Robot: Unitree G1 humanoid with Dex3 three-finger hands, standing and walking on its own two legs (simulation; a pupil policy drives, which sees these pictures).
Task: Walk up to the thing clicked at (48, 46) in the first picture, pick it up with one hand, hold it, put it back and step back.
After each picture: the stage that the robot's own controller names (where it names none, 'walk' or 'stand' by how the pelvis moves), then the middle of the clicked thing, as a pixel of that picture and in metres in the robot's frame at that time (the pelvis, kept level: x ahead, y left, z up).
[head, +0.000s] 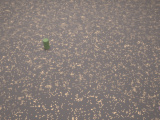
stand; (46, 43) +1.39 +0.42 -0.72
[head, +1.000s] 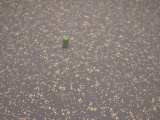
walk; (65, 41) +1.31 +0.20 -0.69
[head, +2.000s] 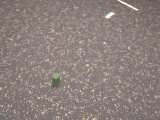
walk; (56, 79) +0.84 +0.18 -0.71
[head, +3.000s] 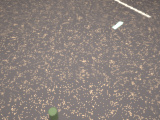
walk; (53, 114) +0.51 +0.22 -0.70
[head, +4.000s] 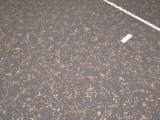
stand; out of the picture +0.35 +0.17 -0.71
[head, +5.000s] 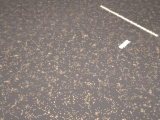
stand; out of the picture +0.33 +0.18 -0.72
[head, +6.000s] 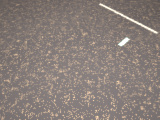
stand; out of the picture +0.34 +0.19 -0.73
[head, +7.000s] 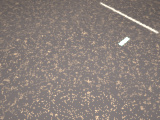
stand; out of the picture +0.33 +0.19 -0.73
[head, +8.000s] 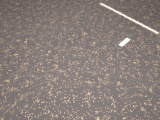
stand; out of the picture +0.32 +0.19 -0.73
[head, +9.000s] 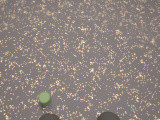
go down; (45, 98) +0.38 +0.18 -0.53
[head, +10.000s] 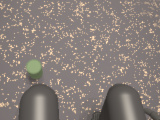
go down; (35, 69) +0.43 +0.20 -0.32
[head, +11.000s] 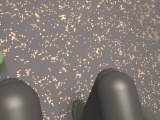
close in; out of the picture +0.41 +0.23 -0.25
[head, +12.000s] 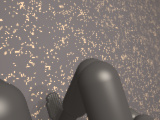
close; out of the picture +0.41 +0.26 -0.22
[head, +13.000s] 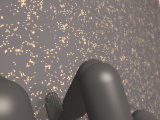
lift; out of the picture +0.39 +0.25 -0.23
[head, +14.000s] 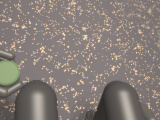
lift; (7, 76) +0.33 +0.25 -0.09
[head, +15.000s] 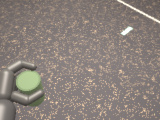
hold; (31, 89) +0.32 +0.17 +0.05
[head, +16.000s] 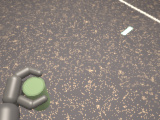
hold; (37, 94) +0.32 +0.16 +0.01
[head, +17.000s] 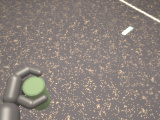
hold; (37, 94) +0.32 +0.16 +0.01
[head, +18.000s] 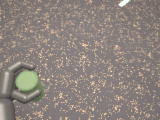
crouch; (31, 87) +0.35 +0.17 -0.05
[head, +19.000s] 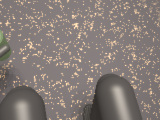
lower; out of the picture +0.46 +0.22 -0.09
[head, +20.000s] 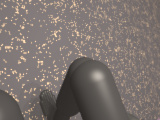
lower; out of the picture +0.43 +0.26 -0.23
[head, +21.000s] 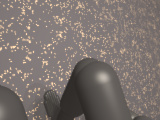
lower; out of the picture +0.41 +0.27 -0.23
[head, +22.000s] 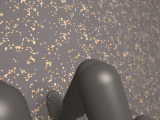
lower; out of the picture +0.41 +0.28 -0.22
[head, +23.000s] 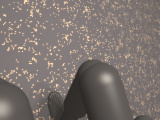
lower; out of the picture +0.40 +0.27 -0.23
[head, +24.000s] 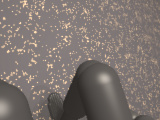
open; out of the picture +0.40 +0.25 -0.23
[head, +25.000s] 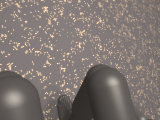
stand; out of the picture +0.40 +0.24 -0.24
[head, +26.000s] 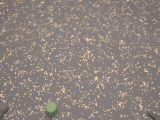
stand; (52, 108) +0.37 +0.17 -0.56
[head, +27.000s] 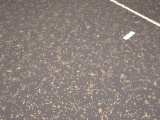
stand; out of the picture +0.35 +0.16 -0.67
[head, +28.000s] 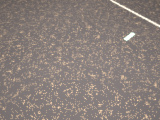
stand; out of the picture +0.34 +0.16 -0.67
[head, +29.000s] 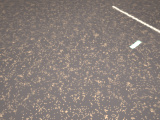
stand; out of the picture +0.36 +0.14 -0.72
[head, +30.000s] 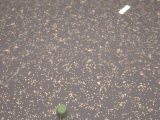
walk; (62, 110) +0.42 +0.14 -0.69
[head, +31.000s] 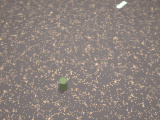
walk; (63, 83) +0.69 +0.14 -0.69
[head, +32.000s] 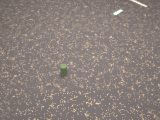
stand; (64, 69) +0.99 +0.23 -0.70
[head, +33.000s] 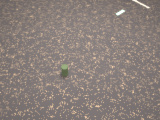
stand; (64, 70) +0.96 +0.16 -0.72
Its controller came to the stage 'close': yes
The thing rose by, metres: 0.71
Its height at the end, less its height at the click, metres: +0.00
